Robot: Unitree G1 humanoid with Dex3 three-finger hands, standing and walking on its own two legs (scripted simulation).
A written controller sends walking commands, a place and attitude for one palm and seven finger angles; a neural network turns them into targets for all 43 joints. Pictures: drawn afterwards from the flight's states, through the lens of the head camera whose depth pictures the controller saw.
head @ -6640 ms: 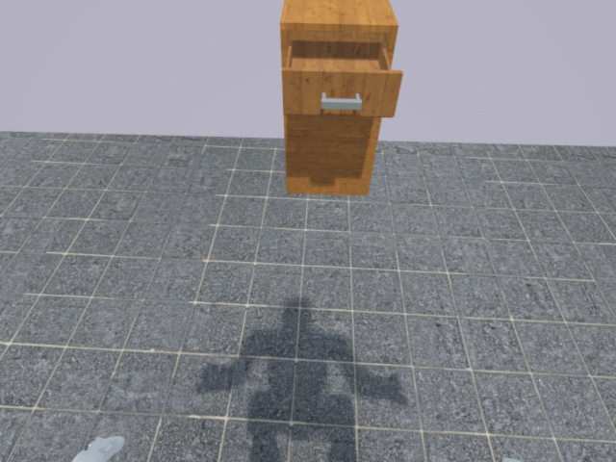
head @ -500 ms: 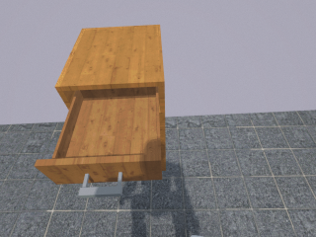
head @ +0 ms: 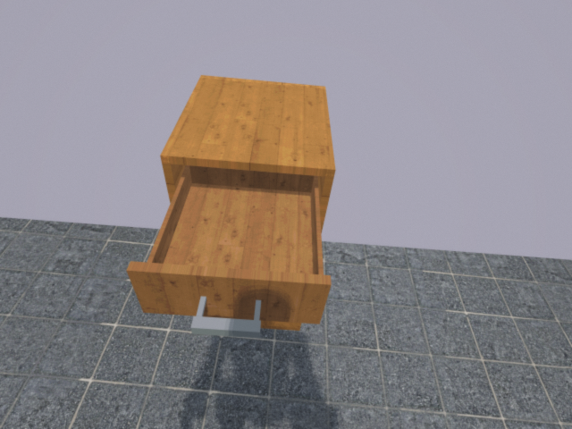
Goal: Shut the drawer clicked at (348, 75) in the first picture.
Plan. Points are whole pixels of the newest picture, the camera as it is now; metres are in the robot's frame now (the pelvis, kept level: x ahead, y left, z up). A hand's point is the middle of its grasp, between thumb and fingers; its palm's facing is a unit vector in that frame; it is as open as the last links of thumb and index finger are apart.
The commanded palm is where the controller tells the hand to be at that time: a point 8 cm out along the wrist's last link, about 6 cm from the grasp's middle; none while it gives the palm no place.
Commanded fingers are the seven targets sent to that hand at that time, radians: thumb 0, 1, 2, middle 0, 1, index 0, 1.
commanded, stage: come to a stop and stand still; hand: left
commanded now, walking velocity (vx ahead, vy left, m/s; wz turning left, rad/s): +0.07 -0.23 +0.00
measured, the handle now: (228, 315) +0.33 +0.12 -0.09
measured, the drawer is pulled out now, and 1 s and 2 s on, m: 0.30 0.30 0.30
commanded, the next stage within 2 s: look again from close up in 0.78 s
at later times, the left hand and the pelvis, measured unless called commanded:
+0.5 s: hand out of the picture -0.02 +0.10 -0.18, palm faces +0.01 -0.98 -0.18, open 7.4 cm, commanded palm none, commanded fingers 0.00 0.90 0.90 -0.20 -0.30 -0.20 -0.30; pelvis +0.00 -0.05 +0.00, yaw -1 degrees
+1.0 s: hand out of the picture -0.05 +0.10 -0.18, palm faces +0.01 -0.98 -0.19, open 7.4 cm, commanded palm none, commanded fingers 0.00 0.90 0.90 -0.20 -0.30 -0.20 -0.30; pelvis -0.01 -0.05 +0.00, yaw -2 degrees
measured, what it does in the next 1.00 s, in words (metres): steps on the spot: right foot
